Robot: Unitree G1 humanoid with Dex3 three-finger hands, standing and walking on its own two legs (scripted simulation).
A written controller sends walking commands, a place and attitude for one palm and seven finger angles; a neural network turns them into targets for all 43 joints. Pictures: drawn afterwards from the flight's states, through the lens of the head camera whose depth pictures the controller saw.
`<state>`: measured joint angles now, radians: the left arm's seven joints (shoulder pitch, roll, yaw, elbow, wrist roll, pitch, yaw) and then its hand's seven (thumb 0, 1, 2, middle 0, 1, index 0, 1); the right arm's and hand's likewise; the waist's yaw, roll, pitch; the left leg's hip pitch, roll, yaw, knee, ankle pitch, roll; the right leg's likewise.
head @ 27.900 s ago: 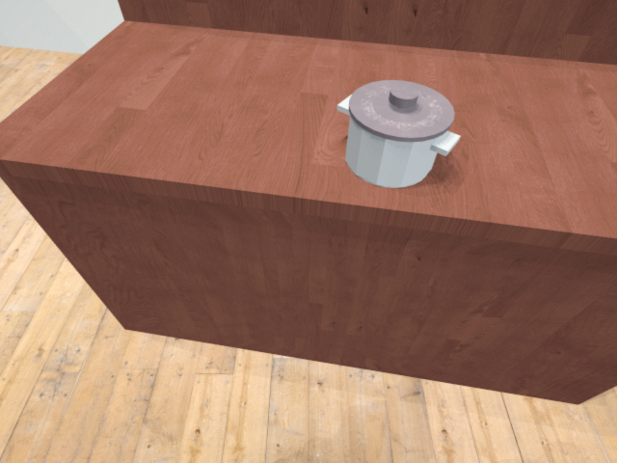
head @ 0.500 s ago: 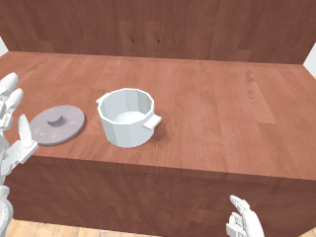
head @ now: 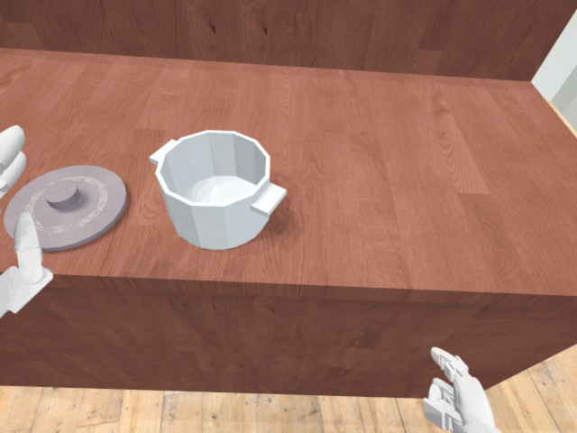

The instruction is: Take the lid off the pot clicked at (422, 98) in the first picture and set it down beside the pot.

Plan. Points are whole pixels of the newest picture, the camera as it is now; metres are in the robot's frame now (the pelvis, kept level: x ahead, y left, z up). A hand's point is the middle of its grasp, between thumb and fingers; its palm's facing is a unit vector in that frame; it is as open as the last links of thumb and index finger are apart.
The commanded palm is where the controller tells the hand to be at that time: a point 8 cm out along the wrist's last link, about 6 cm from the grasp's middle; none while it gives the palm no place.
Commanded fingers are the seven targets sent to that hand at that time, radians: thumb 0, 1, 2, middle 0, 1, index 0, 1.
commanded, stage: step back with the hand held close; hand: left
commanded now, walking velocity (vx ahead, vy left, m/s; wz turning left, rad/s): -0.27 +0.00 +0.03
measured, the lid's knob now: (62, 194) +0.42 +0.38 +0.06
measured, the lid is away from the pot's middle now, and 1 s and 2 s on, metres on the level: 0.24 0.24 0.24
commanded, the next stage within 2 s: stop stepping back and stand still in 0.94 s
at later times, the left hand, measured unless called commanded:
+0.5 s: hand out of the picture +0.13 +0.26 +0.23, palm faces +0.42 -0.81 -0.40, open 7.4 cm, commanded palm +0.06 +0.31 +0.24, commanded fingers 0.00 0.90 0.90 -0.20 -0.30 -0.20 -0.30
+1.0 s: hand out of the picture +0.02 +0.28 +0.23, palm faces +0.39 -0.84 -0.39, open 7.5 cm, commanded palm -0.06 +0.33 +0.24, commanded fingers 0.00 0.90 0.90 -0.20 -0.30 -0.20 -0.30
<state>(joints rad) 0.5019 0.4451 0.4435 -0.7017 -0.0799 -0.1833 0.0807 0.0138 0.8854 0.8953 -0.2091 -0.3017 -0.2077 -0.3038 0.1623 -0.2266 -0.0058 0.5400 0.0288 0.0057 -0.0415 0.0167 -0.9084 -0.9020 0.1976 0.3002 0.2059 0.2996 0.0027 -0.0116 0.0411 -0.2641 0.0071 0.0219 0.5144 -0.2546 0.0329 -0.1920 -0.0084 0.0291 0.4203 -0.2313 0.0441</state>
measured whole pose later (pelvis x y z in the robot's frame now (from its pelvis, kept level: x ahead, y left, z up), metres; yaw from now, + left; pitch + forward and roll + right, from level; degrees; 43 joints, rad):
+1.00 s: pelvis -0.19 +0.05 +0.00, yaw -1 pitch +2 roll -4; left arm 0.49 0.46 0.51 -0.77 -0.09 -0.22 0.14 0.01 0.88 0.90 -0.21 -0.30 -0.21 -0.30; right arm 0.21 -0.16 -0.02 0.58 0.00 -0.11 -0.03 0.02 -0.91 -0.90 0.20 0.30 0.20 0.30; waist -0.03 -0.03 0.01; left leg -0.41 0.02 -0.02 0.53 -0.16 0.04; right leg -0.43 0.06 0.02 0.83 -0.46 0.02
